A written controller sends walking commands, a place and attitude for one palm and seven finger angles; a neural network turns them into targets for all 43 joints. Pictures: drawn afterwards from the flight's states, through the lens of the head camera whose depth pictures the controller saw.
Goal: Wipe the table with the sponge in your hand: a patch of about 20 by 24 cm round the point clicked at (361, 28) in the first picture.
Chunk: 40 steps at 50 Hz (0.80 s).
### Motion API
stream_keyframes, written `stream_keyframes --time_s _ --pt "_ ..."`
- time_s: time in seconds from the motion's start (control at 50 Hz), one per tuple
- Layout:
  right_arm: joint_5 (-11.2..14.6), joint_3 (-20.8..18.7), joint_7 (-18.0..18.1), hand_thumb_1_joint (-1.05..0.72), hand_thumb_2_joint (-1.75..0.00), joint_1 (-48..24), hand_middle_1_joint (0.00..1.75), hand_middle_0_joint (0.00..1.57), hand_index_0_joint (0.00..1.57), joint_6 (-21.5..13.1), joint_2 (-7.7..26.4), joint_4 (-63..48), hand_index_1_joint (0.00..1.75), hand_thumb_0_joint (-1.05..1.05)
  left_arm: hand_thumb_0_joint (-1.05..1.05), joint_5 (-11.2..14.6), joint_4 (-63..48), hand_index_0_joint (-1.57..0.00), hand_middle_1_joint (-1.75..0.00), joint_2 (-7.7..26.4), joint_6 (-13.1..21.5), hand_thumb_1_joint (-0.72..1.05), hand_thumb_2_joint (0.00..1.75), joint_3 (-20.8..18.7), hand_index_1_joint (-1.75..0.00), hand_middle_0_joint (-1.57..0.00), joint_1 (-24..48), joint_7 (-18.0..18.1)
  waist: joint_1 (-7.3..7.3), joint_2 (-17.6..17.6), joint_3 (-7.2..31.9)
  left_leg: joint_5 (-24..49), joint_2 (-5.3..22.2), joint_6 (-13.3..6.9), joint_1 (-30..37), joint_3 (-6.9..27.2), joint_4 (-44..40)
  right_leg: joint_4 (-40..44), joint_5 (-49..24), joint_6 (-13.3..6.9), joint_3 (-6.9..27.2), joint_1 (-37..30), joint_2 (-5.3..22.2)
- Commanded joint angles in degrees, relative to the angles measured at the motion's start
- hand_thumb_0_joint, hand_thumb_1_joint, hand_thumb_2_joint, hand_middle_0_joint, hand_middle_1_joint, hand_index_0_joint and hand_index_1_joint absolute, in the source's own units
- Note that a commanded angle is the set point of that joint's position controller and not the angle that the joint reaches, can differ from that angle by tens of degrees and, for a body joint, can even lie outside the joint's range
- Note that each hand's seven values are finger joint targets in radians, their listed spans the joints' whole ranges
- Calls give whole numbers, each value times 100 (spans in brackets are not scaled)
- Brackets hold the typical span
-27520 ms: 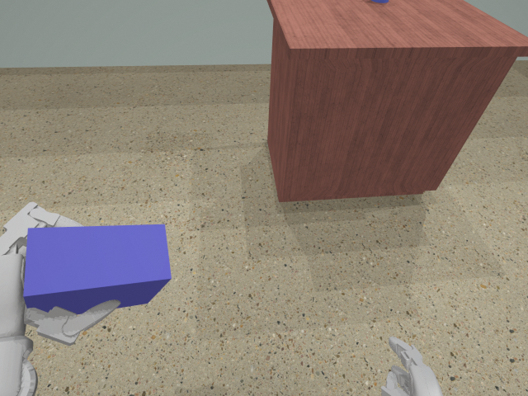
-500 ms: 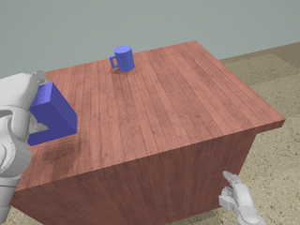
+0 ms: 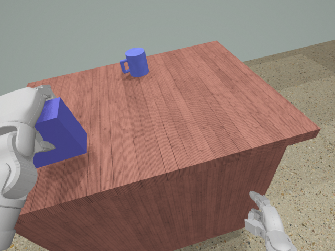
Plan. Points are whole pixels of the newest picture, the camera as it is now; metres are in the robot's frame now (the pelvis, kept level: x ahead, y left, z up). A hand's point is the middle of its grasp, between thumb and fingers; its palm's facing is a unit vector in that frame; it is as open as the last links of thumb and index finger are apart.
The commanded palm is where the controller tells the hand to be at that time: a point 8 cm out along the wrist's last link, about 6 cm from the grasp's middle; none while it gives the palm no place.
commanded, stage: lower the sponge onto the table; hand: left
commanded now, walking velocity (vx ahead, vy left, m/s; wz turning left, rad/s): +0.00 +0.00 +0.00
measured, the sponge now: (53, 140) +0.28 +0.32 +0.15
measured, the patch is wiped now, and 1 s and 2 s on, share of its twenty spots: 0.25 0.25 0.45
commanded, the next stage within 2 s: wipe forward along the first lane in 0.74 s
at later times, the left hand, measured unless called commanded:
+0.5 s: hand (53, 141) +0.27 +0.30 +0.17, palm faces +0.09 -0.04 -1.00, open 10.7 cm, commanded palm +0.22 +0.30 +0.24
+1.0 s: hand (50, 142) +0.27 +0.31 +0.17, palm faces +0.09 -0.02 -1.00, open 10.7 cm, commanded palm +0.23 +0.30 +0.22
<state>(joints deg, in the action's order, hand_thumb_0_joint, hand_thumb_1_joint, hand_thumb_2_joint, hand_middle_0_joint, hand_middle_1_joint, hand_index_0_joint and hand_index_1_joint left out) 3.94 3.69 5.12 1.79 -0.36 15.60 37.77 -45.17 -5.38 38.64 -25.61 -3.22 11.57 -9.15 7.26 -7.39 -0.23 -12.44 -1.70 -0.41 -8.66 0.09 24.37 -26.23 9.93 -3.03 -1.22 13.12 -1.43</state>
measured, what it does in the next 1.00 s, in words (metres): stands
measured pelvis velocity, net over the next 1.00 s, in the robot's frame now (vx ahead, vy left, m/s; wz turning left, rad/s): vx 0.02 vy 0.00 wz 0.01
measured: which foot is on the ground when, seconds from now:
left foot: down 0.00-1.00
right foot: down 0.00-1.00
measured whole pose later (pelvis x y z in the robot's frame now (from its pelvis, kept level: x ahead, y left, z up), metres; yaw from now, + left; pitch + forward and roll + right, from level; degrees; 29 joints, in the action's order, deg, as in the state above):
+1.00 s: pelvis +0.02 +0.00 +0.00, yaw +1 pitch -3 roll +1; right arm 3.5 3.3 5.0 3.2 0.8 16.8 37.4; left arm -47.6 -10.7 36.9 -23.2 -1.5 2.1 -9.5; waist 7.5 -6.6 0.3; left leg -14.1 -1.5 -0.4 -8.1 1.1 25.2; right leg -26.3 11.5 -3.2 -2.1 11.9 -1.7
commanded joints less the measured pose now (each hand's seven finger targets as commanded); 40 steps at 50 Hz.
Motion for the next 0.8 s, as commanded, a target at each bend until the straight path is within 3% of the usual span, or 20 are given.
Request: stream_keyframes --time_s 0.0,0.06,0.08,0.14,0.16,0.22,0.26,0.32,0.36,0.42,0.46,0.5,0.54,0.56,0.6,0.64,0.66,0.72,0.76,0.78 --pt "37 -211 -25 -90 -90 -1296 30 20 20 -286 559 -1177 30 0 0 -153 -1251 -120 -160 1081 -76 10 130 -409 -160 -120 753 -118 59 611 1348 602 74 -109 -219 302 -317 420 -111 -6 473 -872 325" --pt "24 -136 21 -90 -90 -1551 30 20 20 -374 505 -1257 30 0 0 -410 -1868 -120 -160 1556 44 10 130 -571 -160 -120 1359 -152 28 373 1552 636 43 -151 -53 407 -285 392 -18 -104 758 -871 255" --pt "-86 -164 52 -90 -90 -1296 30 20 20 -383 537 -1211 30 0 0 -520 -1943 -120 -160 1684 137 10 130 -590 -160 -120 1638 -110 65 330 1713 732 11 -175 -68 385 -260 338 -35 -89 572 -1014 326" --pt "-128 -187 107 -90 -90 -1136 30 20 20 -461 454 -1067 30 0 0 -626 -1988 -120 -160 1840 516 10 130 -838 -160 -120 1819 143 73 205 1564 942 -7 -153 187 437 -323 446 -131 -150 607 -904 230" --pt "-76 -155 118 -90 -90 -1329 30 20 20 -540 419 -1130 30 0 0 -594 -2020 -120 -160 1879 511 10 130 -932 -160 -120 1824 204 122 60 1467 870 -4 -144 208 521 -334 491 -6 -236 857 -823 174" --pt "-92 -201 62 -90 -90 -1118 30 20 20 -429 469 -897 30 0 0 -365 -1326 -120 -160 1284 441 10 130 -645 -160 -120 1464 298 106 174 1035 785 61 -47 42 464 -494 601 -67 -160 481 -757 219" --pt "-16 -179 50 -90 -90 -1422 30 20 20 -442 450 -955 30 0 0 -327 -1199 -120 -160 1350 246 10 130 -763 -160 -120 1375 318 180 278 978 731 57 -40 -21 463 -468 600 8 -231 771 -737 185" --pt "-54 -189 -37 -90 -90 -1343 30 20 20 -292 514 -989 30 0 0 -339 -1313 -120 -160 1000 8 10 130 -401 -160 -120 1115 217 137 272 1090 938 48 -29 -99 391 -534 529 -333 -141 428 -953 228" --pt "17 -126 -53 -90 -90 -1623 30 20 20 -326 441 -1137 30 0 0 -403 -1542 -120 -160 924 -106 10 130 -310 -160 -120 1025 113 133 266 1223 963 49 -65 -19 424 -489 490 -306 -195 649 -933 174" --pt "-70 -168 -90 -90 -90 -1353 30 20 20 -252 495 -1125 30 0 0 -469 -1794 -120 -160 826 -82 10 130 -125 -160 -120 741 -19 85 360 1427 1123 52 -120 68 382 -468 446 -537 -112 349 -1048 199" --pt "-29 -120 -75 -90 -90 -1568 30 20 20 -311 445 -1209 30 0 0 -594 -2056 -120 -160 1191 -47 10 130 -417 -160 -120 820 -25 118 339 1491 1141 52 -145 103 455 -417 399 -473 -185 656 -1036 140" --pt "-105 -161 -74 -90 -90 -1226 30 20 20 -286 452 -1099 30 0 0 -634 -2012 -120 -160 1320 101 10 130 -577 -160 -120 842 68 115 410 1524 1284 37 -147 104 395 -405 386 -556 -135 441 -1091 190" --pt "-94 -166 -50 -90 -90 -1186 30 20 20 -240 464 -1034 30 0 0 -542 -1661 -120 -160 1216 128 10 130 -571 -160 -120 742 104 93 582 1200 1071 52 -131 40 385 -447 495 -376 -102 404 -906 178" --pt "-34 -132 -35 -90 -90 -1420 30 20 20 -304 445 -1096 30 0 0 -531 -1622 -120 -160 1330 104 10 130 -697 -160 -120 794 132 120 517 1110 956 49 -130 40 443 -418 555 -193 -195 715 -806 120" --pt "-67 -166 -50 -90 -90 -1175 30 20 20 -251 467 -1002 30 0 0 -494 -1453 -120 -160 1091 140 10 130 -513 -160 -120 786 181 90 498 1077 1008 40 -107 -9 364 -437 544 -273 -123 444 -835 184" --pt "-67 -190 -62 -90 -90 -1187 30 20 20 -230 503 -994 30 0 0 -442 -1453 -120 -160 1095 134 10 130 -546 -160 -120 627 194 109 399 1105 1068 31 -100 -3 358 -421 539 -409 -119 444 -892 189" --pt "-10 -143 -53 -90 -90 -1473 30 20 20 -286 455 -1095 30 0 0 -470 -1587 -120 -160 1131 87 10 130 -563 -160 -120 649 182 130 224 1088 995 29 -105 36 410 -409 546 -271 -207 713 -827 139" --pt "-82 -203 -62 -90 -90 -1145 30 20 20 -213 557 -1026 30 0 0 -443 -1280 -120 -160 1047 64 10 130 -484 -160 -120 367 140 79 510 1186 1105 28 -117 -80 332 -359 493 -556 -112 437 -1011 213" --pt "-18 -185 -64 -90 -90 -1400 30 20 20 -254 511 -1139 30 0 0 -452 -1558 -120 -160 1277 70 10 130 -735 -160 -120 130 93 134 545 1299 1101 6 -146 -36 377 -276 458 -523 -158 756 -1025 171" --pt "-97 -207 -58 -90 -90 -1171 30 20 20 -222 545 -1123 30 0 0 -425 -1534 -120 -160 1133 101 10 130 -600 -160 -120 124 75 109 586 1392 1203 15 -159 -102 297 -236 381 -715 -113 492 -1152 258"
